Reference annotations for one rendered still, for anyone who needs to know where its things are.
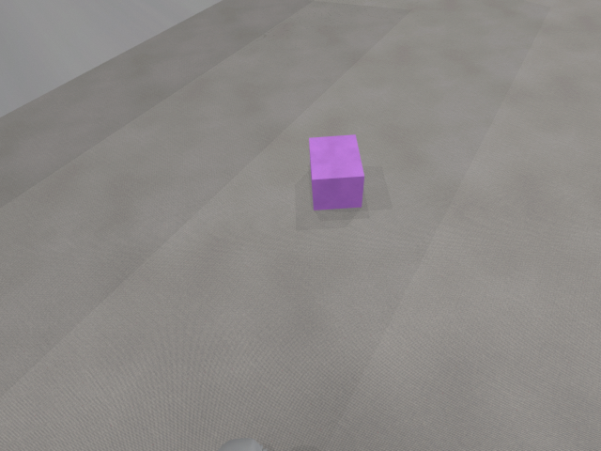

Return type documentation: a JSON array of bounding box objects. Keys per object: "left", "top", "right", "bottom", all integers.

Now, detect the carton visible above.
[{"left": 309, "top": 134, "right": 364, "bottom": 210}]

